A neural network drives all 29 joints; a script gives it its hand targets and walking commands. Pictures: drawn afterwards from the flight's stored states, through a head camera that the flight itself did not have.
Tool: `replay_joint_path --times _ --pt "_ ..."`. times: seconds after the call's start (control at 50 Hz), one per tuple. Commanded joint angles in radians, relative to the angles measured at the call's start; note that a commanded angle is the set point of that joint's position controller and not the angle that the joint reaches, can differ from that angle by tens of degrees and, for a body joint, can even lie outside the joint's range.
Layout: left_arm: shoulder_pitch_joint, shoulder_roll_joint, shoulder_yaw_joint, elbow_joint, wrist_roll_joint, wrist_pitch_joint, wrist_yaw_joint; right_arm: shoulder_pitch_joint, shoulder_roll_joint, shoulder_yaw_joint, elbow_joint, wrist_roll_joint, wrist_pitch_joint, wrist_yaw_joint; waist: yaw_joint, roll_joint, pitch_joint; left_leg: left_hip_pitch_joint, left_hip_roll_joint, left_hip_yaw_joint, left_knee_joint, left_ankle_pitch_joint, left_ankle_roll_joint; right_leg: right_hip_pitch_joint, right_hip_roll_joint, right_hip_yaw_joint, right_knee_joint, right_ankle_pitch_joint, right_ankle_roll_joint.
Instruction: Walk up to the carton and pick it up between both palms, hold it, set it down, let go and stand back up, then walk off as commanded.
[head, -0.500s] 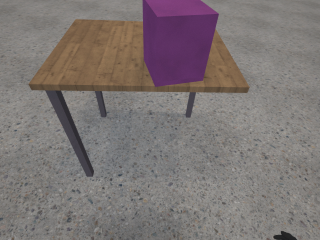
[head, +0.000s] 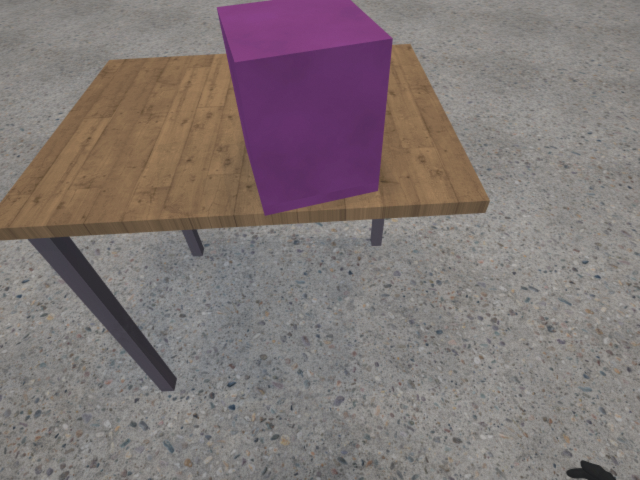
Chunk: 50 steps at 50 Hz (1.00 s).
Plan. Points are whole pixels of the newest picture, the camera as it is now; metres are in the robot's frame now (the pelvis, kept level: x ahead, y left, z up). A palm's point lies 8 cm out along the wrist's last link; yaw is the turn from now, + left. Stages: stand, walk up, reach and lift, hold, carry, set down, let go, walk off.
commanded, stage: walk up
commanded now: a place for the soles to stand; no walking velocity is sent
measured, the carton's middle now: (302, 104) +0.66 +0.03 +0.15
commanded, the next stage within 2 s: none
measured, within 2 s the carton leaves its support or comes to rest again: neither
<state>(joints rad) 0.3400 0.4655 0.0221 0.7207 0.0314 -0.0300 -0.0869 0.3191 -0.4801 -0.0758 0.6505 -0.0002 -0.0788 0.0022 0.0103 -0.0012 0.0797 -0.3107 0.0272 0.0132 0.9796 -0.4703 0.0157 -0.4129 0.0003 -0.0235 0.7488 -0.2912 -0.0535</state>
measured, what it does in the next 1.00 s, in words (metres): steps on the spot: left foot, then right foot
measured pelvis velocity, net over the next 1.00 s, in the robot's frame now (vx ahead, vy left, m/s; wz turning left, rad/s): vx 0.09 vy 0.01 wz -0.02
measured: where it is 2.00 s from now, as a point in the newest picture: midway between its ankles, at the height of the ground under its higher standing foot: outside the picture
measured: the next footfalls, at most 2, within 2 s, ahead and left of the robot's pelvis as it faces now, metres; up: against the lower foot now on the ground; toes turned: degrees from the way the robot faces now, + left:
left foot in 0.46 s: +0.19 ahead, +0.12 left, +0.00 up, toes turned +0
right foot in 0.82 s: +0.16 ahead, -0.09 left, +0.00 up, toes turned -1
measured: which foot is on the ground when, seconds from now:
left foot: up 0.00-0.44, down 0.46-1.00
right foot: down 0.00-0.48, up 0.50-0.80, down 0.82-1.00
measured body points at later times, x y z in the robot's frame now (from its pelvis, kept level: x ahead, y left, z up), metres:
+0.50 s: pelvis +0.10 +0.02 +0.01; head +0.14 +0.03 +0.45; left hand +0.19 +0.33 -0.10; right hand +0.21 -0.30 -0.07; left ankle +0.15 +0.12 -0.72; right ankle +0.07 -0.08 -0.70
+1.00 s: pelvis +0.09 +0.01 +0.01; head +0.10 -0.01 +0.45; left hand +0.22 +0.32 -0.07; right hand +0.19 -0.31 -0.09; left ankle +0.15 +0.12 -0.71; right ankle +0.12 -0.09 -0.71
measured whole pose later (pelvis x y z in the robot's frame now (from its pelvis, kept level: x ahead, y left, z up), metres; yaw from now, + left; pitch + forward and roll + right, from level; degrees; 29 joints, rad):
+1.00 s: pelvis +0.09 +0.01 +0.01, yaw -1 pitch -4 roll +0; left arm 0.19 0.41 0.02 0.72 0.02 0.01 -0.03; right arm 0.30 -0.41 -0.06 0.65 0.00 -0.04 -0.03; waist 0.01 0.04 0.11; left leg -0.35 0.01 0.01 0.70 -0.33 0.03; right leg -0.29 0.04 -0.02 0.68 -0.32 -0.04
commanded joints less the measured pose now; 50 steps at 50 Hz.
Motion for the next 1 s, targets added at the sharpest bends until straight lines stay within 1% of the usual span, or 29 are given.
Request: replay_joint_path --times 0.0,0.02,0.06,0.14,0.2,0.3,0.36,0.38,0.4,0.42,0.44,0.46,0.48,0.5,0.52,0.56,0.58,0.62,0.66,0.7,0.74,0.76,0.78,0.8,0.82,0.84,0.86,0.92,0.98 --pt "0.039 0.237 0.125 -0.068 -0.009 -0.03 0.039 0.069 -0.19 -0.047 0.007 0.015 0.015 -0.02 0.022 -0.15 0.023 -0.271 0.005 -0.103 0.191 0.068 0.03 0.225 -0.236 0.464 -0.49 0.046 0.017" --pt "0.039 0.222 0.12 -0.07 -0.012 -0.033 0.044 0.089 -0.176 -0.047 0.01 0.013 0.019 -0.015 0.015 -0.192 0.019 -0.25 0.008 -0.094 0.154 0.098 0.025 0.22 -0.202 0.388 -0.481 0.125 0.041" --pt "0.054 0.195 0.113 -0.065 -0.017 -0.035 0.05 0.095 -0.166 -0.047 0.011 0.008 0.024 -0.009 0.024 -0.216 0.004 -0.244 0.003 -0.074 0.105 0.145 0.012 0.248 -0.168 0.309 -0.475 0.161 0.033" --pt "0.086 0.171 0.103 -0.073 -0.02 -0.031 0.057 0.065 -0.154 -0.045 0.015 -0.003 0.033 -0.009 0.052 -0.234 0.023 -0.275 -0.003 -0.057 0.051 0.186 -0.008 0.283 -0.164 0.262 -0.48 0.181 -0.023" --pt "0.086 0.168 0.097 -0.074 -0.02 -0.021 0.064 0.038 -0.143 -0.042 0.016 -0.007 0.036 -0.012 0.059 -0.232 0.061 -0.272 -0.004 -0.039 -0.007 0.172 -0.015 0.271 -0.155 0.222 -0.46 0.271 -0.046" --pt "0.101 0.166 0.089 -0.074 -0.016 -0.007 0.074 -0.022 -0.105 -0.027 -0.013 -0.013 0.025 -0.018 0.076 -0.205 0.037 -0.237 -0.003 0.001 -0.169 0.099 -0.012 0.347 -0.192 0.219 -0.355 0.569 -0.143" --pt "0.048 0.171 0.08 -0.089 -0.017 0.002 0.084 -0.024 -0.091 -0.022 -0.018 -0.015 0.012 -0.023 0.063 -0.18 -0.013 -0.13 -0.004 0.038 -0.32 0.142 0.007 0.357 -0.197 0.2 -0.256 0.696 -0.149" --pt "0.016 0.174 0.078 -0.093 -0.02 0.007 0.085 0.001 -0.089 -0.024 -0.006 -0.016 0.007 -0.026 0.041 -0.157 -0.033 -0.07 -0.02 0.057 -0.399 0.196 0.018 0.339 -0.177 0.17 -0.196 0.677 -0.142" --pt "-0.021 0.179 0.077 -0.097 -0.029 0.01 0.086 0.059 -0.085 -0.029 0.017 -0.021 0.0 -0.031 -0.005 -0.12 -0.059 0.044 -0.039 0.071 -0.515 0.321 0.03 0.305 -0.152 0.134 -0.103 0.672 -0.122" --pt "-0.053 0.161 0.069 -0.104 -0.038 0.009 0.085 0.121 -0.106 -0.04 0.041 -0.027 -0.009 -0.039 -0.046 -0.055 -0.098 0.157 -0.043 0.05 -0.614 0.481 0.042 0.271 -0.107 0.1 0.037 0.591 -0.079" --pt "-0.068 0.117 0.054 -0.119 -0.04 0.004 0.084 0.17 -0.166 -0.062 0.051 -0.034 -0.017 -0.047 -0.083 0.055 -0.125 0.295 0.07 -0.109 -0.613 0.555 0.077 0.104 -0.054 0.081 0.178 0.355 -0.023" --pt "-0.027 0.054 0.04 -0.112 -0.043 0.006 0.084 0.15 -0.215 -0.071 0.033 -0.041 -0.022 -0.059 -0.054 0.206 -0.143 0.395 0.321 -0.456 -0.565 0.81 0.177 -0.101 0.067 0.07 0.294 -0.188 0.034" --pt "0.0 0.113 0.052 -0.066 -0.04 0.029 0.095 0.095 -0.205 -0.06 0.021 -0.024 -0.019 -0.062 -0.019 0.092 -0.111 0.261 0.372 -0.505 -0.538 0.764 0.258 -0.079 0.04 0.14 0.338 -0.319 0.032" --pt "0.011 0.137 0.063 -0.045 -0.033 0.038 0.095 0.045 -0.215 -0.063 0.014 -0.006 -0.018 -0.061 -0.01 0.144 -0.077 0.198 0.412 -0.53 -0.555 0.723 0.324 -0.081 0.007 0.133 0.393 -0.333 0.029" --pt "-0.012 0.142 0.066 -0.043 -0.021 0.039 0.093 0.025 -0.188 -0.061 0.003 -0.009 -0.018 -0.062 -0.007 0.104 -0.045 0.168 0.377 -0.479 -0.56 0.722 0.302 -0.093 -0.009 0.164 0.394 -0.301 0.025" --pt "-0.032 0.133 0.075 -0.04 -0.021 0.037 0.085 0.022 -0.152 -0.047 -0.007 -0.02 -0.019 -0.067 -0.013 0.147 -0.021 0.109 0.277 -0.324 -0.518 0.806 0.236 -0.063 -0.03 0.171 0.331 -0.254 0.026" --pt "-0.049 0.122 0.075 -0.045 -0.023 0.039 0.08 0.037 -0.148 -0.043 -0.005 -0.022 -0.02 -0.066 -0.019 0.17 -0.013 0.078 0.248 -0.28 -0.511 0.844 0.222 -0.048 -0.03 0.149 0.296 -0.233 0.029" --pt "-0.073 0.102 0.074 -0.045 -0.024 0.041 0.074 0.049 -0.142 -0.042 -0.005 -0.027 -0.017 -0.062 -0.034 0.23 -0.025 0.086 0.207 -0.229 -0.495 0.875 0.209 -0.032 -0.032 0.102 0.206 -0.21 0.035" --pt "-0.088 0.094 0.07 -0.036 -0.022 0.039 0.073 0.031 -0.143 -0.043 -0.012 -0.026 -0.01 -0.058 -0.035 0.259 -0.047 0.086 0.199 -0.215 -0.481 0.857 0.205 0.002 -0.041 0.061 0.116 -0.174 0.04" --pt "-0.082 0.1 0.072 -0.018 -0.021 0.037 0.075 -0.02 -0.148 -0.043 -0.025 -0.025 0.0 -0.052 -0.024 0.287 -0.06 0.042 0.197 -0.206 -0.464 0.762 0.201 0.076 -0.036 0.042 0.029 -0.154 0.04" --pt "-0.05 0.094 0.071 0.012 -0.018 0.035 0.076 -0.082 -0.151 -0.04 -0.036 -0.022 0.012 -0.046 0.008 0.266 -0.073 -0.036 0.188 -0.195 -0.432 0.603 0.186 0.199 -0.015 0.02 -0.102 -0.093 0.03" --pt "-0.02 0.092 0.073 0.032 -0.013 0.03 0.078 -0.112 -0.147 -0.038 -0.041 -0.018 0.02 -0.042 0.034 0.253 -0.073 -0.088 0.171 -0.172 -0.4 0.497 0.159 0.279 -0.008 0.018 -0.217 -0.004 0.02" --pt "-0.017 0.109 0.078 0.042 -0.005 0.024 0.083 -0.117 -0.116 -0.025 -0.038 -0.011 0.025 -0.039 0.05 0.192 -0.058 -0.127 0.145 -0.162 -0.363 0.383 0.114 0.322 -0.02 0.058 -0.299 0.044 0.014" --pt "-0.041 0.151 0.083 0.033 0.009 0.016 0.087 -0.09 -0.074 -0.014 -0.037 -0.002 0.027 -0.038 0.033 0.049 -0.048 -0.172 0.091 -0.132 -0.282 0.257 0.065 0.321 -0.119 0.222 -0.37 0.025 -0.013" --pt "-0.126 0.189 0.079 0.001 0.022 0.005 0.087 -0.059 -0.044 -0.002 -0.028 0.007 0.031 -0.038 -0.013 -0.09 -0.005 -0.186 0.009 -0.099 -0.227 0.095 0.021 0.223 -0.254 0.448 -0.451 -0.013 -0.075" --pt "-0.221 0.206 0.076 -0.027 0.019 0.003 0.083 -0.06 -0.092 -0.02 -0.002 0.003 0.04 -0.043 -0.012 -0.073 0.022 -0.09 -0.02 -0.062 -0.149 -0.071 0.021 0.057 -0.342 0.47 -0.481 -0.119 -0.148" --pt "-0.258 0.196 0.077 -0.032 0.013 0.004 0.074 -0.016 -0.123 -0.033 0.025 0.002 0.04 -0.041 -0.037 -0.062 0.025 0.009 -0.012 -0.07 -0.139 -0.079 0.022 -0.024 -0.331 0.424 -0.453 -0.135 -0.176" --pt "-0.269 0.153 0.069 -0.042 0.002 0.009 0.065 0.014 -0.103 -0.028 0.046 -0.009 0.026 -0.027 -0.052 -0.155 0.031 0.102 -0.013 -0.013 -0.321 0.126 0.036 -0.068 -0.18 0.238 -0.407 -0.215 -0.081" --pt "-0.255 0.135 0.065 -0.033 -0.004 0.021 0.061 0.007 -0.123 -0.027 0.05 -0.018 0.018 -0.033 -0.035 -0.173 -0.005 0.105 0.016 -0.071 -0.403 0.163 0.04 -0.038 -0.14 0.214 -0.373 -0.296 -0.046"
